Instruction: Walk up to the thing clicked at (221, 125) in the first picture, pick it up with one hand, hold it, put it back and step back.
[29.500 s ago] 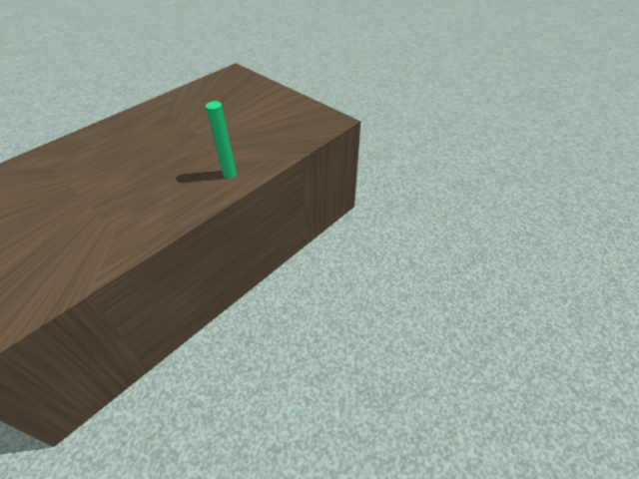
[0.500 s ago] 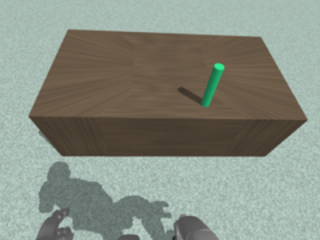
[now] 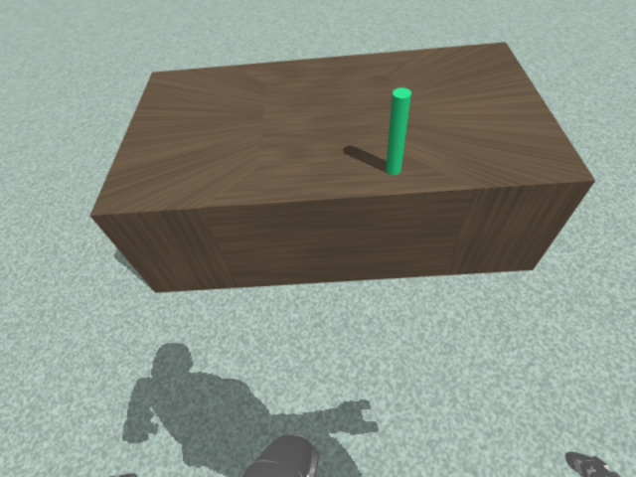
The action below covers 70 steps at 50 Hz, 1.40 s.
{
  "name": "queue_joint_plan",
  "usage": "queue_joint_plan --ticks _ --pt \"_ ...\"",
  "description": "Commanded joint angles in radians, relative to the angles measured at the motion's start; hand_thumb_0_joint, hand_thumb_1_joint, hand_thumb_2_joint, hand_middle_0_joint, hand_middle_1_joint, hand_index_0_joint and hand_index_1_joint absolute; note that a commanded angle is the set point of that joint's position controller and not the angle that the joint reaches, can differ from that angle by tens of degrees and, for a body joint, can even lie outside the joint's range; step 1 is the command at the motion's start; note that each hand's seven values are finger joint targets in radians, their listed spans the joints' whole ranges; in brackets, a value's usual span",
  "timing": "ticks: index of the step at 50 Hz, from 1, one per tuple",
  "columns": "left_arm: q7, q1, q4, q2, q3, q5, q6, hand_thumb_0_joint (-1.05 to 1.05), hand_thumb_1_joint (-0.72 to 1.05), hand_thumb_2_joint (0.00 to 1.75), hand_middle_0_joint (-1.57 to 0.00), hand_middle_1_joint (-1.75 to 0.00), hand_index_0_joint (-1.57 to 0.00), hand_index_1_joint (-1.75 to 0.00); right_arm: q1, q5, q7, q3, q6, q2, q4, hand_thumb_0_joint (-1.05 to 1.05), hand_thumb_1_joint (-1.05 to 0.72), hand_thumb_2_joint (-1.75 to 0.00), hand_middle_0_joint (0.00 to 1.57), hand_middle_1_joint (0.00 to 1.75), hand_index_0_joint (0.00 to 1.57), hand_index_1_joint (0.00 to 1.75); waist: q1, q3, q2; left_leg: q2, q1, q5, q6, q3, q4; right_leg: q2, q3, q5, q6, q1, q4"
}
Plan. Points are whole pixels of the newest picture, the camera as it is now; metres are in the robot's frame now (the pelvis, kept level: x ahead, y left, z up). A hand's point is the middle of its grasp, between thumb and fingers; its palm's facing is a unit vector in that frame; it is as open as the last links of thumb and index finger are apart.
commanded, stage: step back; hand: right
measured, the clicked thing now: (397, 135) +0.92 -0.11 -0.19
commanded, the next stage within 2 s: stand in 1.86 s
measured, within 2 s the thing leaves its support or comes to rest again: neither
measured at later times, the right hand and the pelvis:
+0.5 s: hand out of the picture -0.01 -0.31 -0.13, palm faces -0.10 +0.89 -0.44, open 7.4 cm; pelvis -0.16 -0.05 -0.01, yaw +2 degrees
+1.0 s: hand out of the picture -0.12 -0.29 -0.15, palm faces -0.10 +0.93 -0.34, open 7.4 cm; pelvis -0.19 -0.04 +0.00, yaw +5 degrees
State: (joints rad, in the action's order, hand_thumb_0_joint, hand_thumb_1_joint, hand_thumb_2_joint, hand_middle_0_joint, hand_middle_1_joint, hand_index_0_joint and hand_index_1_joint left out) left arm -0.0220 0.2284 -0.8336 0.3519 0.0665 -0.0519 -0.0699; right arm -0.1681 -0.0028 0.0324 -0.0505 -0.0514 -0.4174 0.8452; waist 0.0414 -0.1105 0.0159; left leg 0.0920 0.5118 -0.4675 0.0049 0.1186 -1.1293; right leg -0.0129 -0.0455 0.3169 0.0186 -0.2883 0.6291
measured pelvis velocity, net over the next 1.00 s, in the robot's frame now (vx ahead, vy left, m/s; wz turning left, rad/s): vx -0.19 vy -0.04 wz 0.08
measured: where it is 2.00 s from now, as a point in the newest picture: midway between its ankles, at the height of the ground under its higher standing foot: outside the picture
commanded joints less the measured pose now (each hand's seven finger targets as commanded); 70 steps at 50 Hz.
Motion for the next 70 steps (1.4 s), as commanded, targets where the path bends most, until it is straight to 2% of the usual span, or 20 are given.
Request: queue_joint_plan --ticks 1,5,9,11,12,13,16,22,25,27,28,32,41,43,45,52,56,64,67,70 --pt "0.040 -0.080 0.135 0.245 0.075 0.001 0.035 0.00 0.90 0.90 -0.20 -0.30 -0.20 -0.30 -0.032 -0.004 0.019 -0.037 0.039 -0.157 -0.060 0.00 -0.90 -0.90 0.20 0.30 0.20 0.30 -0.008 0.081 -0.193 0.016 0.015 -0.010 0.018 -0.018 0.024 -0.161 -0.119 -0.378 0.157 0.079 -0.159" --pt "0.059 -0.033 0.146 0.250 0.082 0.005 0.029 0.00 0.90 0.90 -0.20 -0.30 -0.20 -0.30 -0.033 -0.023 0.021 -0.033 0.055 -0.136 -0.079 0.00 -0.90 -0.90 0.20 0.30 0.20 0.30 0.022 0.179 -0.237 -0.070 0.008 -0.079 0.014 -0.052 0.313 -0.273 -0.190 -0.609 0.207 0.311 -0.077" --pt "0.047 -0.107 0.172 0.241 0.060 0.025 0.006 0.00 0.90 0.90 -0.20 -0.30 -0.20 -0.30 -0.149 -0.030 0.011 -0.054 0.059 -0.144 -0.021 0.00 -0.90 -0.90 0.20 0.30 0.20 0.30 -0.037 0.239 -0.135 -0.078 -0.272 0.348 -0.023 -0.104 0.770 -0.184 -0.093 -0.461 0.097 0.180 0.088" --pt "0.039 -0.076 0.174 0.174 0.039 0.033 0.003 0.00 0.90 0.90 -0.20 -0.30 -0.20 -0.30 -0.071 -0.048 0.006 -0.083 0.051 -0.285 -0.045 0.00 -0.90 -0.90 0.20 0.30 0.20 0.30 0.002 0.200 0.225 -0.403 -0.446 0.657 -0.179 0.324 0.763 0.061 0.061 0.254 0.002 -0.253 0.356" --pt "0.054 -0.153 0.184 0.228 0.062 0.027 0.001 0.00 0.90 0.90 -0.20 -0.30 -0.20 -0.30 -0.057 -0.042 0.006 -0.096 0.051 -0.362 -0.070 0.00 -0.90 -0.90 0.20 0.30 0.20 0.30 -0.069 0.183 0.255 -0.549 -0.253 0.653 -0.326 0.448 0.772 0.045 -0.052 0.372 -0.014 -0.166 0.523" --pt "0.053 -0.168 0.170 0.260 0.066 0.023 -0.001 0.00 0.90 0.90 -0.20 -0.30 -0.20 -0.30 -0.003 -0.042 0.015 -0.094 0.056 -0.330 -0.075 0.00 -0.90 -0.90 0.20 0.30 0.20 0.30 -0.052 0.121 0.195 -0.552 -0.158 0.616 -0.336 0.430 0.784 0.019 -0.115 0.338 -0.011 -0.128 0.598" --pt "0.039 -0.073 0.113 0.220 0.060 0.040 -0.001 0.00 0.90 0.90 -0.20 -0.30 -0.20 -0.30 0.068 -0.044 0.019 -0.050 0.054 -0.212 -0.091 0.00 -0.90 -0.90 0.20 0.30 0.20 0.30 0.015 0.110 0.075 -0.335 -0.232 0.779 -0.224 0.075 0.676 0.112 -0.132 0.204 -0.010 -0.194 0.685" --pt "0.029 -0.053 0.062 0.199 0.038 0.033 0.060 0.00 0.90 0.90 -0.20 -0.30 -0.20 -0.30 0.022 -0.041 -0.009 -0.059 0.042 -0.194 -0.066 0.00 -0.90 -0.90 0.20 0.30 0.20 0.30 -0.061 0.149 0.200 -0.282 -0.373 0.181 -0.205 0.042 0.686 0.022 0.005 0.174 -0.042 -0.091 0.074" --pt "0.046 0.069 -0.034 0.190 0.044 0.026 0.101 0.00 0.90 0.90 -0.20 -0.30 -0.20 -0.30 0.035 -0.035 -0.024 -0.056 0.013 -0.198 -0.047 0.00 -0.90 -0.90 0.20 0.30 0.20 0.30 -0.016 0.188 0.140 -0.254 -0.308 0.221 -0.155 -0.007 0.495 0.049 0.053 -0.014 -0.020 0.131 -0.365" --pt "0.055 0.055 -0.041 0.330 0.079 -0.005 0.119 0.00 0.90 0.90 -0.20 -0.30 -0.20 -0.30 0.017 -0.026 -0.029 -0.021 0.017 -0.090 -0.073 0.00 -0.90 -0.90 0.20 0.30 0.20 0.30 -0.013 0.128 -0.171 -0.087 0.076 -0.035 -0.042 -0.043 0.291 -0.184 -0.407 0.032 0.052 0.253 -0.332" --pt "0.056 -0.039 -0.001 0.395 0.091 -0.003 0.113 0.00 0.90 0.90 -0.20 -0.30 -0.20 -0.30 0.074 -0.034 -0.018 -0.038 0.014 -0.137 -0.081 0.00 -0.90 -0.90 0.20 0.30 0.20 0.30 0.010 0.074 -0.139 -0.121 -0.002 -0.091 -0.005 0.035 0.236 -0.362 -0.517 0.246 0.191 -0.039 -0.360" --pt "0.054 -0.119 -0.011 0.292 0.062 0.010 0.129 0.00 0.90 0.90 -0.20 -0.30 -0.20 -0.30 0.061 -0.013 -0.035 -0.053 0.029 -0.167 -0.008 0.00 -0.90 -0.90 0.20 0.30 0.20 0.30 -0.031 -0.012 -0.112 -0.088 -0.053 0.059 -0.001 0.037 0.196 -0.210 -0.251 0.026 0.138 -0.030 -0.277" --pt "0.035 -0.066 -0.033 0.284 0.041 0.017 0.105 0.00 0.90 0.90 -0.20 -0.30 -0.20 -0.30 -0.023 -0.034 -0.047 -0.065 0.072 -0.148 0.063 0.00 -0.90 -0.90 0.20 0.30 0.20 0.30 -0.042 0.087 -0.174 -0.054 -0.362 0.124 -0.015 -0.121 0.727 -0.170 -0.122 -0.047 0.098 -0.008 -0.119" --pt "0.034 -0.079 -0.020 0.179 0.006 0.036 0.105 0.00 0.90 0.90 -0.20 -0.30 -0.20 -0.30 -0.084 -0.040 -0.037 -0.093 0.085 -0.249 0.081 0.00 -0.90 -0.90 0.20 0.30 0.20 0.30 -0.075 0.154 0.142 -0.324 -0.535 0.049 -0.138 0.344 0.838 0.016 0.060 0.085 0.003 -0.256 0.209" --pt "0.043 -0.114 -0.031 0.285 0.035 0.030 0.106 0.00 0.90 0.90 -0.20 -0.30 -0.20 -0.30 -0.064 -0.033 -0.044 -0.109 0.079 -0.318 0.068 0.00 -0.90 -0.90 0.20 0.30 0.20 0.30 -0.076 0.056 0.126 -0.440 -0.314 -0.211 -0.278 0.460 0.900 -0.028 0.006 0.292 0.014 -0.213 0.310" --pt "0.037 0.021 -0.107 0.201 0.034 0.033 0.134 0.00 0.90 0.90 -0.20 -0.30 -0.20 -0.30 0.065 -0.018 -0.042 -0.047 0.068 -0.158 0.046 0.00 -0.90 -0.90 0.20 0.30 0.20 0.30 0.024 0.092 0.134 -0.223 -0.164 0.311 -0.105 0.050 0.624 0.029 0.103 -0.062 0.006 0.180 -0.198" --pt "0.049 -0.086 -0.076 0.366 0.067 0.009 0.134 0.00 0.90 0.90 -0.20 -0.30 -0.20 -0.30 0.001 -0.019 -0.019 -0.042 0.049 -0.141 0.065 0.00 -0.90 -0.90 0.20 0.30 0.20 0.30 -0.001 0.066 -0.089 -0.106 -0.055 -0.117 -0.010 0.006 0.219 -0.412 -0.464 0.270 0.221 0.054 -0.405" --pt "0.037 -0.164 -0.087 0.282 0.035 0.034 0.125 0.00 0.90 0.90 -0.20 -0.30 -0.20 -0.30 -0.063 -0.023 -0.026 -0.031 0.077 -0.109 0.136 0.00 -0.90 -0.90 0.20 0.30 0.20 0.30 -0.049 0.100 -0.176 -0.098 -0.264 0.162 -0.008 -0.132 0.605 -0.207 -0.052 -0.401 0.108 0.069 -0.152" --pt "0.036 -0.178 -0.064 0.213 0.009 0.047 0.109 0.00 0.90 0.90 -0.20 -0.30 -0.20 -0.30 -0.059 -0.037 -0.014 -0.052 0.084 -0.173 0.155 0.00 -0.90 -0.90 0.20 0.30 0.20 0.30 -0.048 0.142 0.000 -0.221 -0.363 0.515 -0.053 0.034 0.715 -0.104 0.036 -0.284 0.019 0.010 -0.005" --pt "0.041 -0.146 -0.121 0.213 0.003 0.051 0.096 0.00 0.90 0.90 -0.20 -0.30 -0.20 -0.30 0.098 -0.024 -0.021 -0.045 0.081 -0.216 0.133 0.00 -0.90 -0.90 0.20 0.30 0.20 0.30 -0.002 0.109 0.103 -0.346 -0.203 0.375 -0.160 0.170 0.760 -0.021 0.050 0.064 0.003 0.121 -0.058"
